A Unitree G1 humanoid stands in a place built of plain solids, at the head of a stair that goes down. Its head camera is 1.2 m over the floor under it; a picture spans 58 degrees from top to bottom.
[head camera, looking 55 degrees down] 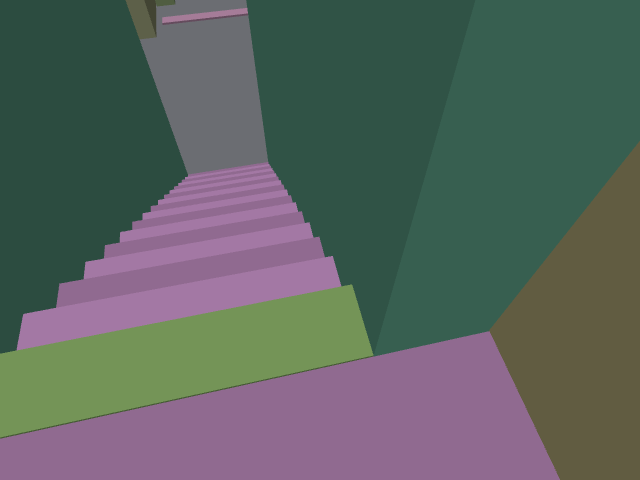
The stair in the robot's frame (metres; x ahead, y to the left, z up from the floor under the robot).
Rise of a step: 0.20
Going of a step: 0.24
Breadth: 1.14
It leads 13 degrees to the left of straight ahead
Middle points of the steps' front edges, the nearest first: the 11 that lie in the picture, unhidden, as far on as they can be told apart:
0.55 0.45 0.00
0.78 0.50 -0.20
1.02 0.55 -0.40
1.25 0.60 -0.60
1.49 0.65 -0.80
1.72 0.71 -1.00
1.96 0.76 -1.20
2.19 0.81 -1.39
2.43 0.86 -1.59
2.66 0.92 -1.79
2.90 0.97 -1.99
